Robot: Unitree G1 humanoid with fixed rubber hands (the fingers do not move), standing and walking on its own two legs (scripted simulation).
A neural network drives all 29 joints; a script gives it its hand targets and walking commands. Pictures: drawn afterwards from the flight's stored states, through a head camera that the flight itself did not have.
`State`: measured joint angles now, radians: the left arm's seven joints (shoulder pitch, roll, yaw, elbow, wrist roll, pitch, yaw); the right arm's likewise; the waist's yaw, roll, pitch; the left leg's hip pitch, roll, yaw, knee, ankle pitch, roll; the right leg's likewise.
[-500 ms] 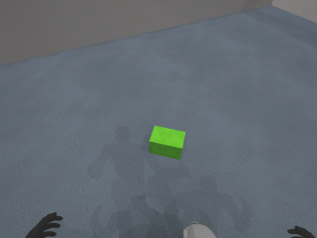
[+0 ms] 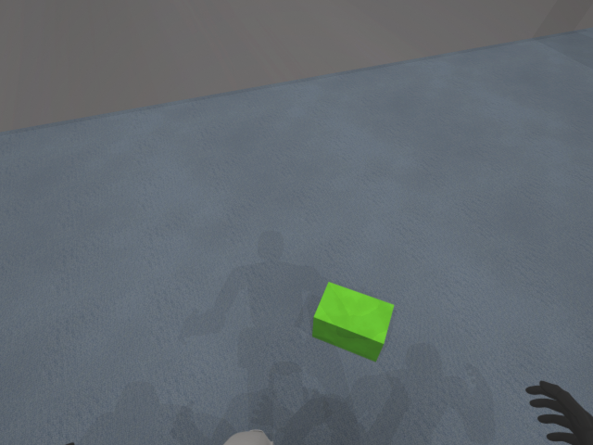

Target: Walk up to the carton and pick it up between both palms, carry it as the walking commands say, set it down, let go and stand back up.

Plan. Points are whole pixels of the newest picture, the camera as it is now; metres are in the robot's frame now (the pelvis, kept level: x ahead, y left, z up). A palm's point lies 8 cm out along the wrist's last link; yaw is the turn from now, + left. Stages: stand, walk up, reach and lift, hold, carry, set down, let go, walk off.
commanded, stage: walk up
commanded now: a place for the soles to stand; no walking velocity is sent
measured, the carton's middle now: (351, 321) +0.62 -0.13 -0.67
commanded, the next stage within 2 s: none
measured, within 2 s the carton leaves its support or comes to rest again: neither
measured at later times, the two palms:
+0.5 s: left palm (156, 289) +0.34 +0.27 -0.03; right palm (572, 390) +0.24 -0.36 -0.07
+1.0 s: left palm (142, 344) +0.26 +0.28 -0.06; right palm out of the picture +0.23 -0.38 -0.06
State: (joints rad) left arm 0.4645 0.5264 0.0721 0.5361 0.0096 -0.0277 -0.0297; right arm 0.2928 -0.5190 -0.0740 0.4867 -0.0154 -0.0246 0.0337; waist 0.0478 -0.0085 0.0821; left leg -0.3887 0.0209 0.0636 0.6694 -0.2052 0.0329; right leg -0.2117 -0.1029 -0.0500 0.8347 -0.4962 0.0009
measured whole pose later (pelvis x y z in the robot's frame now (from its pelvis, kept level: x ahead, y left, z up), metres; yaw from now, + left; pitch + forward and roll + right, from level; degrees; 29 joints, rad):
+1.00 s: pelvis +0.16 -0.05 +0.02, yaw -6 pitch -3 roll +1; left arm 0.22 0.44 0.06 0.89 0.02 0.01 -0.04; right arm 0.19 -0.44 -0.07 0.86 -0.04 -0.02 0.01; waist 0.02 0.00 0.06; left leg 0.01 0.09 0.13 0.40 -0.35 -0.02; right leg -0.33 -0.03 -0.02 0.66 -0.37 -0.03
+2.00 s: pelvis +0.26 -0.02 +0.01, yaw -22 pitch -3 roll +1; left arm 0.12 0.51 0.03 0.86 -0.01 0.00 0.02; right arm 0.10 -0.49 -0.07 0.88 0.02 0.04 0.03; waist -0.02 0.01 0.11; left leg -0.30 0.10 0.14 0.60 -0.25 -0.01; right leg -0.29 0.03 0.20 0.64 -0.31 0.05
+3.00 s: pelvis +0.26 -0.01 +0.03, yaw -26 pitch -2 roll +0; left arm 0.05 0.44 0.03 1.01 0.00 0.00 0.02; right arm 0.07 -0.44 -0.07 1.01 0.02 0.01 0.03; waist -0.02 0.00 0.09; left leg -0.24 0.07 0.11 0.44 -0.17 -0.02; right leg -0.23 0.03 0.19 0.46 -0.20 0.04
